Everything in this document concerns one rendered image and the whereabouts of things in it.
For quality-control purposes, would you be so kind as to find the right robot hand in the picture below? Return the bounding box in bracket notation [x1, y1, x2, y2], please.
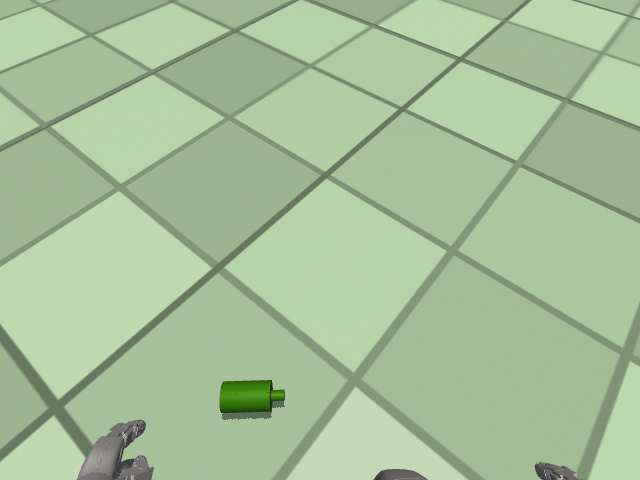
[535, 463, 585, 480]

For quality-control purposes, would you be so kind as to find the bottle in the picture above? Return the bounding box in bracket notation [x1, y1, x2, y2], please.
[219, 380, 285, 413]

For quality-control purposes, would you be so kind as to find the left robot hand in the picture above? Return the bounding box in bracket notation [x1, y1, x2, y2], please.
[77, 420, 154, 480]

